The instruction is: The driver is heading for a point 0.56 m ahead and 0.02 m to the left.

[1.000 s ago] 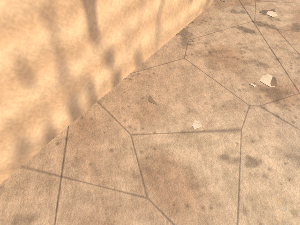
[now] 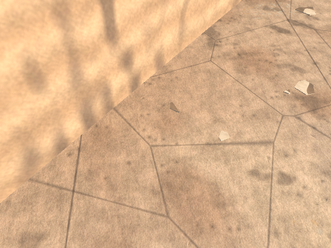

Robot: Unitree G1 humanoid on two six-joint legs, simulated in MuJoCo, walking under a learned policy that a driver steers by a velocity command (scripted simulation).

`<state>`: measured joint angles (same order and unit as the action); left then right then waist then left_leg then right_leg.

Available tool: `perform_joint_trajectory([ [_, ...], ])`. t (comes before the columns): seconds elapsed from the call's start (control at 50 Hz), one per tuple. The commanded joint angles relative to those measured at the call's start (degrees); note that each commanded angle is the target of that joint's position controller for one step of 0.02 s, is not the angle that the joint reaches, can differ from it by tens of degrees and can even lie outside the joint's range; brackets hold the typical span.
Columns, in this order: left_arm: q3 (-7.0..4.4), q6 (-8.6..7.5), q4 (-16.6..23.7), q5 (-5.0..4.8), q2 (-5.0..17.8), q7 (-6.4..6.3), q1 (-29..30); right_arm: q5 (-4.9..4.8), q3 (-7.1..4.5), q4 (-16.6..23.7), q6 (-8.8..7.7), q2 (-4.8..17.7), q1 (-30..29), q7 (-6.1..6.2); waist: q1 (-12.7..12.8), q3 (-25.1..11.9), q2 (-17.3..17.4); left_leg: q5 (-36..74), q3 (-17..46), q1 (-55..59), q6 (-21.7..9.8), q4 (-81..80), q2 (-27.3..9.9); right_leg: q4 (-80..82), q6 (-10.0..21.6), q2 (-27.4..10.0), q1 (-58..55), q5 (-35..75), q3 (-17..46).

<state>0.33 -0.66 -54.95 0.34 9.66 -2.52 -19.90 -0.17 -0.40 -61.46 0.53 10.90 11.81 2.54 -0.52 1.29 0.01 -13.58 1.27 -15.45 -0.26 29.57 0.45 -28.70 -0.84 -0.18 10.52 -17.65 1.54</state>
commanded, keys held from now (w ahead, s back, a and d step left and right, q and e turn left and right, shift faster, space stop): no key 0.30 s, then w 0.70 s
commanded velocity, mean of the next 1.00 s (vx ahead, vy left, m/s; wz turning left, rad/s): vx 0.24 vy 0.00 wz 0.00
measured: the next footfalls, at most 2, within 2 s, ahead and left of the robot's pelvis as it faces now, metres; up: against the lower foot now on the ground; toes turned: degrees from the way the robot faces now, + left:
left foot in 0.94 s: +0.39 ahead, +0.12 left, +0.00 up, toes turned +2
right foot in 1.40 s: +0.62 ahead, -0.10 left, +0.00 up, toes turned -1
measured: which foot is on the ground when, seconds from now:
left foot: down 0.00-0.58, up 0.60-0.92, down 0.94-1.00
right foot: down 0.00-0.94, up 0.96-1.00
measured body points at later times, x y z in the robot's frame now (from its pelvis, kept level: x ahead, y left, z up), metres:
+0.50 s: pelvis +0.03 +0.00 -0.01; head +0.03 -0.01 +0.44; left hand +0.00 +0.23 -0.16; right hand +0.02 -0.24 -0.16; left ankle +0.02 +0.12 -0.73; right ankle -0.03 -0.13 -0.73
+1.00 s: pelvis +0.25 +0.03 -0.02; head +0.28 +0.03 +0.43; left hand +0.16 +0.27 -0.16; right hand +0.46 -0.21 -0.12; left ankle +0.35 +0.12 -0.74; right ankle +0.02 -0.13 -0.66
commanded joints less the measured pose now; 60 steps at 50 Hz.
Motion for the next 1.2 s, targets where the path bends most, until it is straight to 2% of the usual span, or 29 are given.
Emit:
perform_joint_trajectory([
  [0.02,-0.75,-0.38,0.3,-0.04,4.6,-0.11,-4.0,0.01,-0.66,1.1,-0.32,5.4,1.6,0.13,0.0,1.0,0.0,5.7,1.7,3.3,-2.3,-5.2,-1.3,5.8,1.5,-0.4,4.8,6.9,0.3],
  [0.3,-0.27,-0.21,-3.6,-0.17,3.9,-0.02,-5.1,0.03,0.12,-0.2,-0.25,4.7,3.7,0.12,0.2,1.7,-0.2,6.2,1.5,3.7,-2.2,-5.7,-1.0,6.6,1.4,-0.4,4.6,6.9,0.0],
  [0.32,-0.13,-0.15,-4.5,-0.19,3.2,0.00,-6.4,0.02,0.28,-0.9,-0.21,4.1,4.9,0.12,0.2,0.1,-0.1,0.0,0.9,4.4,-2.3,-5.9,-0.4,6.6,1.6,0.3,4.0,1.4,-0.8],
  [0.36,-0.59,-0.07,-4.4,-0.68,4.4,-0.21,-6.0,-0.75,-0.40,-1.1,-0.22,5.9,6.0,0.23,0.1,2.6,0.4,-19.6,1.0,0.9,-3.8,-5.6,0.4,4.5,3.1,1.4,6.8,-14.3,-1.4],
  [0.42,-0.50,-1.44,-3.3,-0.93,3.8,0.00,-5.1,-1.05,-0.84,-0.1,-1.69,6.6,6.4,-0.18,0.0,7.6,2.6,-29.5,7.2,-3.1,-6.9,-8.0,-3.6,1.9,5.2,0.1,12.7,-20.1,0.4],
  [0.48,-0.17,-3.47,-2.4,-1.05,2.1,1.13,-4.1,-1.66,-1.65,-0.1,-3.21,8.7,10.0,-0.88,-0.8,5.5,6.3,-31.9,17.9,0.7,-11.0,-12.3,-10.0,-4.4,5.5,1.0,14.8,-13.0,-1.1],
  [0.52,-0.04,-4.49,-2.5,-1.09,1.6,1.77,-5.3,-1.88,-1.95,1.3,-3.47,9.9,8.1,-1.13,1.0,4.9,7.7,-31.2,22.2,-2.1,-12.5,-15.3,-12.7,-4.9,6.3,1.3,9.8,-8.5,-2.0],
  [0.56,-0.36,-5.10,-4.6,-0.99,2.4,1.93,-11.6,-2.23,-1.59,4.6,-3.77,9.0,0.3,-1.53,5.4,6.7,3.5,-24.5,14.1,-12.6,-9.7,-9.9,-7.4,3.3,8.5,-0.2,-1.9,-9.7,2.0],
  [0.58,-1.27,-5.29,-6.8,-1.47,5.4,1.84,-18.4,-2.33,-0.81,6.5,-4.64,6.2,-4.1,-1.81,8.2,7.5,-4.3,-16.8,4.5,-21.7,-6.4,2.2,-1.3,9.7,10.7,-4.9,-10.5,-13.3,11.2],
  [0.6,-3.25,-5.41,-8.5,-2.07,11.9,2.09,-24.9,-1.66,-0.10,8.6,-6.21,3.7,-5.8,-2.31,9.5,6.4,-16.9,-10.1,-3.5,-31.7,-3.7,17.8,3.1,16.8,14.6,-15.0,-20.5,-9.6,27.2],
  [0.62,-3.26,-5.63,-8.3,-1.23,11.4,2.32,-26.1,-1.36,-0.45,9.5,-7.49,5.7,-7.4,-2.62,9.5,7.7,-14.6,-15.8,-1.4,-40.6,-3.7,28.5,1.4,16.9,16.9,-20.7,-24.2,0.1,34.8],
  [0.64,-2.78,-5.85,-7.5,-0.32,9.4,2.33,-24.3,-1.69,-0.69,9.8,-8.37,6.5,-7.1,-3.20,7.5,7.7,-8.5,-14.6,1.0,-44.8,-4.2,36.8,-1.0,15.7,16.8,-21.4,-26.0,7.6,33.1],
  [0.68,-2.21,-5.43,-5.9,-0.26,8.0,2.55,-19.4,-2.18,-0.60,10.8,-9.02,6.1,-7.2,-4.14,4.8,6.7,-4.2,-9.1,1.0,-48.9,-4.5,41.6,-4.1,16.6,15.1,-19.7,-26.9,17.1,24.2],
  [0.74,-0.82,-3.96,-4.2,-0.42,3.9,1.82,-14.9,-1.65,0.12,13.2,-8.55,3.8,-10.6,-5.18,3.2,6.9,-4.7,-1.0,-2.6,-40.0,-2.8,30.8,-5.5,21.3,10.5,-13.1,-16.9,18.8,11.2],
  [0.78,-1.14,-4.11,-2.5,-0.59,6.6,0.99,-12.2,-0.95,1.31,15.3,-8.11,1.4,-14.5,-5.88,3.0,7.0,-5.4,8.8,-5.6,-23.1,-1.4,16.2,-3.2,24.1,9.2,-8.6,-3.3,17.0,4.6],
  [0.82,-2.38,-4.71,-2.8,-1.08,11.2,0.78,-14.3,-1.30,0.91,16.8,-7.37,3.7,-16.3,-5.66,2.7,6.8,-7.5,11.7,-6.6,-13.7,-1.3,10.5,-1.1,26.3,10.0,-10.3,-0.6,17.6,5.2],
  [0.86,-2.98,-4.79,-2.9,-1.57,12.2,0.80,-14.0,-1.77,-0.18,17.6,-7.03,7.3,-15.5,-5.15,0.8,6.9,-8.4,11.3,-5.9,-11.6,-2.9,5.6,0.0,23.2,9.1,-12.0,-6.1,28.5,5.1],
  [0.88,-3.27,-4.48,-2.9,-1.43,12.7,0.81,-13.5,-1.61,-0.98,17.7,-7.05,9.1,-13.5,-4.90,-1.1,5.0,-9.1,10.1,-6.1,-9.1,-4.0,4.5,1.0,18.6,8.1,-12.7,-9.4,40.0,4.3],
  [0.92,-3.18,-3.29,-2.3,-0.11,12.0,1.00,-12.5,-2.10,-3.48,13.6,-6.62,13.0,1.1,-4.24,-8.3,-5.2,-9.6,9.8,-6.6,8.5,-6.8,3.3,2.9,-0.9,5.3,-10.5,-9.4,56.5,1.1],
  [0.94,-2.47,-3.26,-0.5,0.95,10.4,1.25,-11.6,-1.93,-4.66,11.2,-6.04,16.2,11.1,-3.70,-11.9,-12.2,-5.8,5.9,3.8,26.0,-9.4,4.5,-6.0,-17.6,3.7,-8.3,3.3,42.2,0.7],
  [0.96,0.07,-4.51,0.4,0.67,-0.2,1.67,-19.0,-0.09,-5.59,9.8,-5.84,21.1,16.5,-3.70,-6.6,-22.6,14.6,-9.2,34.8,41.1,-18.9,-5.5,-22.3,-41.2,0.5,3.7,21.1,-2.2,1.1],
  [0.98,-0.61,-6.43,0.0,-0.85,3.4,2.21,-16.2,0.08,-4.25,9.7,-5.86,16.7,13.8,-3.71,-7.1,-21.6,14.0,-11.8,47.4,37.1,-18.8,-15.7,-22.7,-51.6,1.7,2.9,26.4,-11.0,8.5],
  [1.0,-1.87,-7.30,2.0,-2.94,7.5,2.62,-10.1,-0.27,-3.47,10.5,-6.06,13.4,7.6,-3.57,-4.9,-11.1,10.3,-10.0,38.0,28.0,-16.3,-16.0,-21.6,-54.2,2.8,-0.5,31.2,-7.3,6.7],
  [1.02,-2.10,-7.55,3.3,-3.01,9.3,2.36,-5.2,-0.39,-2.83,11.7,-6.36,11.2,2.3,-3.70,-3.3,-6.7,3.2,-2.5,28.1,17.9,-14.7,-16.4,-19.5,-52.3,3.4,-3.9,28.7,-1.8,5.0],
  [1.04,-2.72,-7.20,3.6,-2.60,9.6,1.88,-3.3,0.23,-2.45,12.0,-6.71,10.0,-0.5,-4.08,-1.3,-4.3,0.7,3.1,21.4,10.2,-13.6,-17.6,-17.0,-49.7,3.6,-6.1,25.9,1.4,3.9],
  [1.08,-3.13,-5.31,3.3,-2.24,7.7,1.71,-5.5,0.91,-1.75,11.0,-7.16,7.6,-2.2,-4.53,2.5,-2.6,3.6,4.1,13.3,2.3,-12.8,-20.8,-12.9,-45.3,3.9,-8.3,20.6,3.5,3.9],
  [1.12,-3.25,-3.79,3.8,-1.48,6.6,1.48,-4.9,0.70,-1.74,9.6,-7.43,7.9,-0.1,-4.69,3.6,0.2,4.0,5.6,9.2,-2.0,-13.7,-23.2,-11.5,-42.4,3.3,-8.9,21.0,4.0,2.7],
  [1.16,-3.63,-3.51,5.9,-0.57,7.6,1.03,-0.5,0.89,-1.81,8.9,-7.58,9.3,1.1,-4.25,3.5,2.7,2.7,16.6,6.5,-2.9,-14.6,-23.7,-11.7,-37.3,1.6,-9.0,24.2,7.3,1.9],
  [1.2,-3.32,-3.97,8.0,0.12,7.1,1.14,4.8,1.23,-1.92,8.7,-7.06,10.3,2.3,-3.42,2.6,2.0,1.9,29.0,3.3,-1.0,-13.9,-21.7,-11.3,-27.8,0.5,-8.5,25.0,12.1,0.9],
])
